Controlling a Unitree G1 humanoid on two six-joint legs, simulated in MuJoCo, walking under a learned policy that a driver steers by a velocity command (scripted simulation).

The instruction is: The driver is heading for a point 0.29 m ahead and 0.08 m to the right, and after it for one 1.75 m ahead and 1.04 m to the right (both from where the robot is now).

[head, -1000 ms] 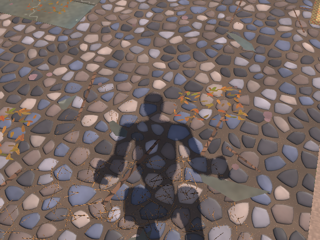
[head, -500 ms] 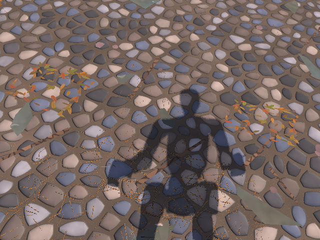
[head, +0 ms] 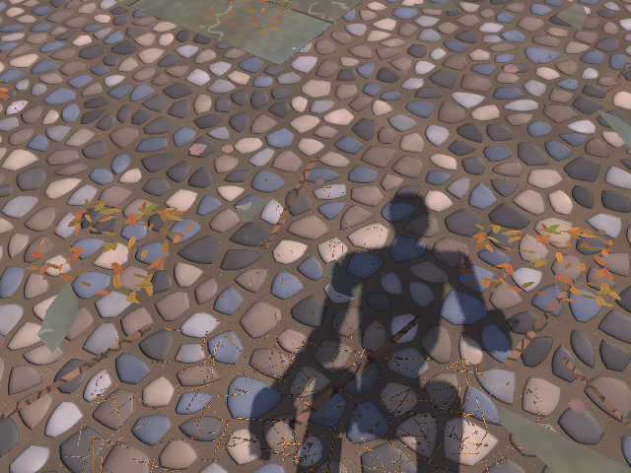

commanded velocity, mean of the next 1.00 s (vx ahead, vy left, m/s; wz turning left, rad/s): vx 0.48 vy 0.00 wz -0.55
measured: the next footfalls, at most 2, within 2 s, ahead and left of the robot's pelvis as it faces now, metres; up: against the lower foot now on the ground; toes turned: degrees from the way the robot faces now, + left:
left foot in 0.18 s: +0.24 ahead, +0.15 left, +0.00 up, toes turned -9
right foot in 0.68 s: +0.46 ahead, -0.19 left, +0.00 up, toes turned -26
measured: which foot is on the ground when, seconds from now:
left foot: up 0.00-0.16, down 0.18-0.68, up 0.70-1.00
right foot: down 0.00-0.18, up 0.20-0.66, down 0.68-1.00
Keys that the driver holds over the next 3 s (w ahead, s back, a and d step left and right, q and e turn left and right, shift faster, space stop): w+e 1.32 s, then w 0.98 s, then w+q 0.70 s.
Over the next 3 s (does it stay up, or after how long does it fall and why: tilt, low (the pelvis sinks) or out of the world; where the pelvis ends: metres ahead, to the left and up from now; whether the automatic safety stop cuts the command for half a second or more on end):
stays up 1.23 -0.92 0.00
